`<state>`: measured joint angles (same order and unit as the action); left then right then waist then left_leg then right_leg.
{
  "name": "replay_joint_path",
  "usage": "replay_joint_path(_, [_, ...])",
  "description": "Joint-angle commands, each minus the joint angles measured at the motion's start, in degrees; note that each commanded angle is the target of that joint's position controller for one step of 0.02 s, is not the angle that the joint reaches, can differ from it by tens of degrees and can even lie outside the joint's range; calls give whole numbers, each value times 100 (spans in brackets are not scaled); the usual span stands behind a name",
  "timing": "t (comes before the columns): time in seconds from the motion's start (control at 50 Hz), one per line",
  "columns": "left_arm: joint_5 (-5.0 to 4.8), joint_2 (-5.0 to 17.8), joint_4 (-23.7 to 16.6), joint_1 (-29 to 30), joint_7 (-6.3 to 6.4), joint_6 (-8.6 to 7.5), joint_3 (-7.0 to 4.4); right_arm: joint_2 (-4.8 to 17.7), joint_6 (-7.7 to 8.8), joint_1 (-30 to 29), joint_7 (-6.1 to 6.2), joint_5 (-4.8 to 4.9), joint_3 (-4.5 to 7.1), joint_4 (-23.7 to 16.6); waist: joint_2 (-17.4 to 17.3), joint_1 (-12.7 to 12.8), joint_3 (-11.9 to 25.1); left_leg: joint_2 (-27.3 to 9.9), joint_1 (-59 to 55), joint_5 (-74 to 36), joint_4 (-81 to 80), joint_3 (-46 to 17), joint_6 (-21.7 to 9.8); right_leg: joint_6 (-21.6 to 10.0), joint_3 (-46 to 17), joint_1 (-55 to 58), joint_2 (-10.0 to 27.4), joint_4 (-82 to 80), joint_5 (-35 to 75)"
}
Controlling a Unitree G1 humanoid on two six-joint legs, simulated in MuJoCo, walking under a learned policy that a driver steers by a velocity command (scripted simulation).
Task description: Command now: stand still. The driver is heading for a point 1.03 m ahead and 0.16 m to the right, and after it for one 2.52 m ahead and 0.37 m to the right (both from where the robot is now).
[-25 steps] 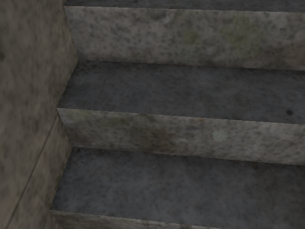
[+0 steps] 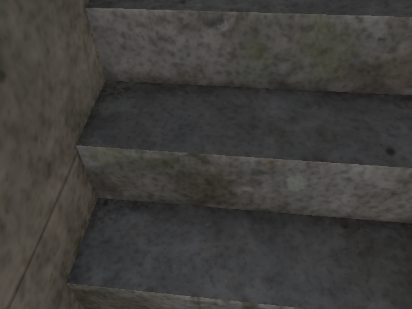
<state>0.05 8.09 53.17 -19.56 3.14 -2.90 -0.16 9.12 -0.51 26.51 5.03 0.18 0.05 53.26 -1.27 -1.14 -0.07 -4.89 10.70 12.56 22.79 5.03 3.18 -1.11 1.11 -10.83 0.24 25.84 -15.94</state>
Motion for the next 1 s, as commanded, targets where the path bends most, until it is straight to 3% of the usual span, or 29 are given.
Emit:
replay_joint_path(0.02, [4,388,-171,-351,-28,-43,-46,386,17,705,7,0,64,-63,184,-19,-354,-451,58,-718,-297,-315,-508,-377,-604,-244,684,-524,1003])
replay_joint_path(0.1, [-9,431,-217,-283,24,-38,-74,397,83,742,24,-10,95,-104,149,-13,-453,-396,93,-867,-293,-357,-502,-374,-601,-238,696,-484,1264])
replay_joint_path(0.12, [-84,1378,24,-1005,23,36,-430,918,125,109,-83,-64,281,-450,678,343,29,262,954,2403,867,45,-821,-996,-1276,-46,685,-879,-3310])
replay_joint_path(0.14, [-72,1650,-18,-945,-2,103,-534,821,36,-1268,-177,31,267,-946,1382,699,-891,369,2746,1749,2137,501,-753,-1424,-2273,-80,1384,-1677,-4363])
replay_joint_path(0.16, [-65,1700,-51,-986,12,98,-605,556,28,-1780,-209,-37,229,-1204,1953,988,-1029,246,3567,1339,4054,218,-760,-1937,-3224,-170,2079,-2272,-4092])
replay_joint_path(0.18, [22,1563,4,-845,19,28,-589,381,69,-1379,-241,-219,255,-1172,1423,648,-886,70,3876,1262,5183,-367,-707,-1946,-3015,56,2022,-2108,-3228])
replay_joint_path(0.2, [49,1454,92,-750,35,-48,-586,354,137,-872,-258,-226,309,-1067,1115,333,-531,42,3821,1348,5908,-602,-733,-1867,-2704,265,1839,-1856,-2478])
replay_joint_path(0.24, [54,1269,229,-454,38,-112,-530,369,228,-125,-258,-35,273,-931,371,-63,-351,98,3330,1588,5088,-427,-705,-1468,-1580,329,1231,-1666,-1507])
replay_joint_path(0.28, [77,975,-31,229,87,-122,-354,129,194,-96,-180,98,138,-949,328,-196,-407,70,1881,1845,3122,-355,-615,-1349,-806,-451,1054,-1702,-100])
replay_joint_path(0.32, [73,939,-46,792,57,-189,-284,113,69,577,107,11,122,-778,862,-614,-35,5,394,525,1750,-163,-828,-1376,-810,-740,1316,-997,3212])
replay_joint_path(0.34, [-37,957,-69,1056,-8,-230,-264,-50,69,1207,216,53,76,-597,593,-985,169,149,-166,-897,527,6,-908,-1156,-612,-498,1192,-113,5204])
replay_joint_path(0.36, [-207,824,-139,1092,-98,-152,-278,124,188,1021,211,29,93,-585,380,-785,41,389,346,-1582,-977,243,-714,-778,-333,486,778,875,5397])
replay_joint_path(0.38, [-267,577,-130,538,-124,-120,-210,375,336,692,112,-20,87,-509,-338,-339,277,115,-211,-2909,-1350,75,-537,-481,-510,543,553,1470,3289])
replay_joint_path(0.4, [-210,183,-158,171,-128,-71,-109,788,320,173,214,-90,154,-546,-680,111,387,-921,-1274,-5674,-970,-926,-474,-221,-242,-795,153,2532,415])
replay_joint_path(0.42, [-141,1,91,-594,-144,14,-143,1113,278,757,239,-109,255,-610,-1530,86,938,-1829,-1740,-8414,-39,-1530,-1133,-7,-560,-1342,-396,4160,-1004])
replay_joint_path(0.44, [-49,231,271,-733,-142,82,-228,985,301,484,209,-117,194,-806,-984,138,1172,-1904,-1178,-7192,-107,-1731,-1799,89,-1010,-1487,-407,5491,-1155])
replay_joint_path(0.46, [31,241,94,-204,-128,94,-265,833,342,82,171,-173,160,-939,-414,191,622,-1739,-610,-6113,-258,-1484,-1985,142,-1022,-2015,-438,6605,-981])
replay_joint_path(0.48, [140,208,-134,277,-116,141,-284,943,332,-203,165,-221,198,-1018,-249,239,310,-1474,-522,-4775,-288,-1249,-1806,61,-1027,-2641,-498,7289,-837])
replay_joint_path(0.52, [275,295,-489,752,-177,351,-259,670,401,-259,209,-210,102,-1129,224,180,-68,-1131,-290,-2752,-575,-877,-1426,-67,-985,-3058,-500,6929,112])
replay_joint_path(0.58, [329,278,-703,871,-192,517,-260,385,527,-42,241,-49,46,-1112,-336,37,-41,-1035,-514,-2899,-699,-860,-1324,-28,-871,-3085,-644,6641,398])
replay_joint_path(0.66, [290,227,-1081,1344,-158,526,-373,545,594,189,256,-57,192,-1148,-1055,-46,-108,-1186,-1211,-4521,-506,-802,-1818,-183,-761,-3926,-567,7356,-723])
replay_joint_path(0.78, [326,120,-1950,2289,-268,594,-334,795,627,337,339,-117,397,-1206,-506,-246,-44,-1372,-1993,-2601,-966,-1103,-2011,-249,-588,-5683,-44,8293,-1455])
replay_joint_path(0.82, [435,23,-2289,2322,-274,572,-269,811,581,185,395,-165,446,-1200,-951,-206,-32,-1226,-1953,-3068,-718,-1137,-1893,-379,-929,-5836,297,8256,-1939])
replay_joint_path(0.86, [510,-13,-2557,2658,-325,540,-201,889,579,333,468,-279,528,-1200,-628,-462,233,-1357,-2811,-3533,-458,-1485,-1899,-444,-1159,-6401,472,7793,-2207])
replay_joint_path(0.9, [379,-142,-2886,2797,-289,383,-92,961,508,433,452,-469,592,-1083,-742,-583,610,-1678,-3436,-4686,-93,-1828,-1930,-411,-1681,-6637,640,7264,-2648])
replay_joint_path(0.94, [36,24,-2889,2655,-320,-41,-15,889,330,11,463,-688,580,-1256,-246,-525,1396,-1145,-3625,-6465,477,-1014,-1396,-209,-1097,-5254,471,4432,-1648])
replay_joint_path(0.96, [-111,100,-2605,1786,-355,-204,-37,918,219,-961,416,-514,590,-1609,-37,1,1822,-606,-2456,-7675,1084,-631,-1096,-288,-1118,-2699,327,1728,-527])
replay_joint_path(0.98, [-241,193,-2316,1305,-393,-235,-115,1237,236,-963,338,-126,713,-1771,-199,217,1941,-313,-2463,-7168,1688,-739,-967,-146,-1185,-1281,253,-1090,1301])
replay_joint_path(1.0, [-65,350,-1836,868,-498,-124,-217,1441,225,-771,207,146,812,-1800,271,229,1852,25,-2631,-5770,2275,-525,-773,-4,-182,-110,1,-3480,3665])
